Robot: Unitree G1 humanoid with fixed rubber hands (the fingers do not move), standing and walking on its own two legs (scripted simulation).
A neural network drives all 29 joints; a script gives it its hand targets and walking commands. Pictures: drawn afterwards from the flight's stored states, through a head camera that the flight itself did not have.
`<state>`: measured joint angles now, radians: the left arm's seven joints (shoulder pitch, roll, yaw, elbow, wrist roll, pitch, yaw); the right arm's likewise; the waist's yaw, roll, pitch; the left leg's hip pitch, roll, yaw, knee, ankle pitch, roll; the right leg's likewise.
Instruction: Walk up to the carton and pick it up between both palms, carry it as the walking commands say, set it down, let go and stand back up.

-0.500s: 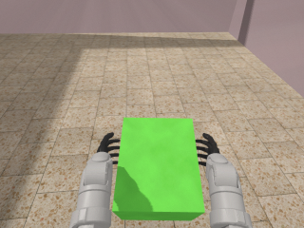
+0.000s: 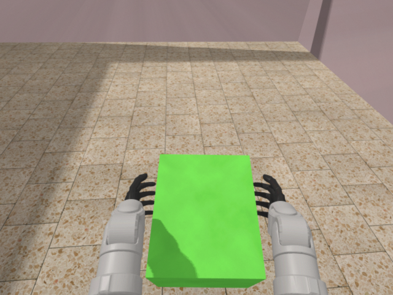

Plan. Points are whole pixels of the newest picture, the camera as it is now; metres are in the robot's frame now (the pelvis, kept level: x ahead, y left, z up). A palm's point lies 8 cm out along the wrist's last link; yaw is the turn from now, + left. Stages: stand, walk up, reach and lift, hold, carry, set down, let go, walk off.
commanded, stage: reach and lift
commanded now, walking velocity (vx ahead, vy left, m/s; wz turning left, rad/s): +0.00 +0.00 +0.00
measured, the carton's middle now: (203, 220) +0.31 +0.00 -0.03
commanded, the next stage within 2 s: hold in 0.14 s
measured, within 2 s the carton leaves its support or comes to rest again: neither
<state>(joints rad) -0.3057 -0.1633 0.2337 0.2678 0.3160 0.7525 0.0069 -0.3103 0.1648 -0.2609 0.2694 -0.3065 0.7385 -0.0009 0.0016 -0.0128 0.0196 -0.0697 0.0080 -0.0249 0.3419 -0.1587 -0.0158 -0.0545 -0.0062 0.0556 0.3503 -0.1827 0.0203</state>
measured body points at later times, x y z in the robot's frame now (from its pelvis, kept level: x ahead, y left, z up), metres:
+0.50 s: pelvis -0.01 +0.00 +0.00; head -0.05 +0.00 +0.45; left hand +0.29 +0.15 +0.04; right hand +0.30 -0.15 +0.04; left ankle +0.03 +0.13 -0.75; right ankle +0.01 -0.13 -0.75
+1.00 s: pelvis +0.00 +0.00 +0.00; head -0.04 +0.00 +0.45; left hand +0.29 +0.15 +0.04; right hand +0.30 -0.15 +0.04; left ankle +0.03 +0.13 -0.75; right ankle +0.01 -0.13 -0.75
